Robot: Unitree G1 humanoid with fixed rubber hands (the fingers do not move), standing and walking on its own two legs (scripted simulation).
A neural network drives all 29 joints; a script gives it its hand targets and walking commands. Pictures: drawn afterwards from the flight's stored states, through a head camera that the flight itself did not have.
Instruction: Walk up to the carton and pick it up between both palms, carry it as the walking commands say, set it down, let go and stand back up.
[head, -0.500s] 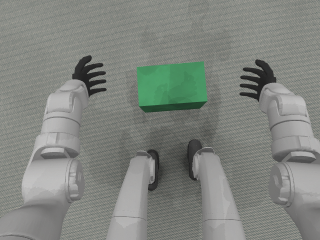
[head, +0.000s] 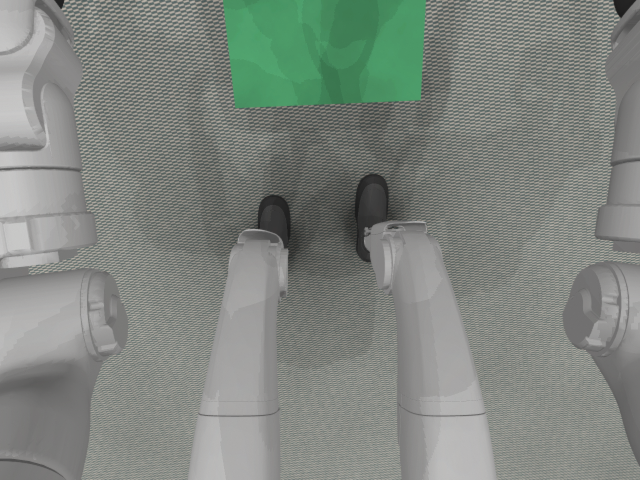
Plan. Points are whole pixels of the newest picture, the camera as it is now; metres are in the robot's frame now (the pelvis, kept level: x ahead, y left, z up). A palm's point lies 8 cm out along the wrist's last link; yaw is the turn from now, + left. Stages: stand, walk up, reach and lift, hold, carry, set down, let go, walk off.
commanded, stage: reach and lift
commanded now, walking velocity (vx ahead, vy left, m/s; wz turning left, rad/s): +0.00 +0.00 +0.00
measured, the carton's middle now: (324, 48) +0.49 +0.00 -0.56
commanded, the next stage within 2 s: none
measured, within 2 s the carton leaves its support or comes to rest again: neither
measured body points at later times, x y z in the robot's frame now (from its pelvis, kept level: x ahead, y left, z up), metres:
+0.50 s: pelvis -0.05 +0.01 -0.13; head +0.33 +0.00 +0.10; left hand +0.52 +0.22 -0.27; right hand +0.51 -0.25 -0.27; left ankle +0.06 +0.12 -0.63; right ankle +0.11 -0.11 -0.63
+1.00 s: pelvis -0.04 +0.00 -0.25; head +0.34 -0.02 -0.03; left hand +0.53 +0.21 -0.41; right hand +0.51 -0.23 -0.43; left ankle +0.06 +0.12 -0.63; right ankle +0.10 -0.11 -0.63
